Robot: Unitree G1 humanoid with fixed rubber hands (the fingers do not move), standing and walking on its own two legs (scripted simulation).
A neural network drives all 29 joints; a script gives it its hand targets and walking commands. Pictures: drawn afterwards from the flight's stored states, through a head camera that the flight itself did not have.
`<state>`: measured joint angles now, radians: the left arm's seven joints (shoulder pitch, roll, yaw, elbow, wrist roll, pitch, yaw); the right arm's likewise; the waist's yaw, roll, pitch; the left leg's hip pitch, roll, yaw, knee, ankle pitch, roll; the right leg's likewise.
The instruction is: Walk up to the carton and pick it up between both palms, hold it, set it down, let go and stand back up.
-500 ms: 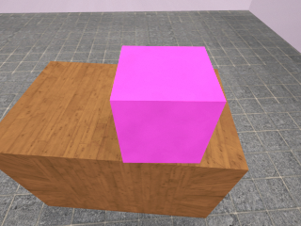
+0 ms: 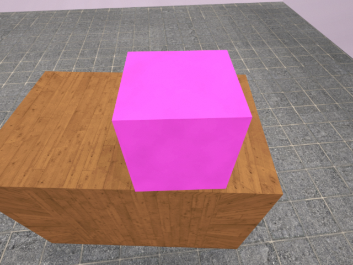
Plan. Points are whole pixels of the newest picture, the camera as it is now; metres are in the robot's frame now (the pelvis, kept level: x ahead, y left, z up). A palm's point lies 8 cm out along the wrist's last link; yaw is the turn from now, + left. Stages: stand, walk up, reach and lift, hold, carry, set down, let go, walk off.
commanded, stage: walk up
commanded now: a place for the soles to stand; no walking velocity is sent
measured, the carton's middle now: (179, 123) +0.47 +0.00 +0.03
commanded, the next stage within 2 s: reach and lift in 0.82 s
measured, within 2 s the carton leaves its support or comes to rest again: neither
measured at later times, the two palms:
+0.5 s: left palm out of the picture +0.07 +0.25 -0.13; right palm out of the picture +0.07 -0.27 -0.13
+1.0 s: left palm out of the picture +0.15 +0.26 -0.12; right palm (290, 260) +0.16 -0.27 -0.14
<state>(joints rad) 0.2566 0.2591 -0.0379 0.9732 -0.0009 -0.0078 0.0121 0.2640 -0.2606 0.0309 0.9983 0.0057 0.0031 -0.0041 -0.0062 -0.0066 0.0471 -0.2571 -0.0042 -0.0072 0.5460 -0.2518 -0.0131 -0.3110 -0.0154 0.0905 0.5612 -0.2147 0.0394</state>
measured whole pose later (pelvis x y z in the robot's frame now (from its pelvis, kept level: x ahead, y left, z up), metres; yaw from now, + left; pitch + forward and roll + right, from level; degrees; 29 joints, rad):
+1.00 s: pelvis -0.01 -0.02 -0.03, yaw +3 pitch -3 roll +0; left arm -0.02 0.32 0.03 0.65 0.02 0.44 0.01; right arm -0.01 -0.24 -0.12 0.92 -0.06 -0.01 0.06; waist -0.01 -0.02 0.16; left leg -0.40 0.06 0.00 0.83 -0.38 -0.05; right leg -0.42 -0.03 0.00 0.84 -0.36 0.02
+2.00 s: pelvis +0.06 +0.00 +0.01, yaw +2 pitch -6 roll -1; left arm 0.27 0.18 0.03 0.50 -0.04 -0.07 0.04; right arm 0.23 -0.24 -0.05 0.75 0.12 -0.32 0.09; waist 0.02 0.00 0.05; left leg -0.01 0.05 0.05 0.40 -0.27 -0.03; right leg -0.04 -0.03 0.03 0.37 -0.22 0.04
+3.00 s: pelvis +0.04 -0.01 +0.01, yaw +2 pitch -6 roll +0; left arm -0.03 0.26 0.00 0.50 -0.24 -0.11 0.05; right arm -0.02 -0.33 0.04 0.60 0.34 -0.23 0.06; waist 0.03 -0.01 0.01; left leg -0.06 0.05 0.03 0.39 -0.23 -0.05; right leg -0.11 -0.02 0.04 0.43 -0.22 0.02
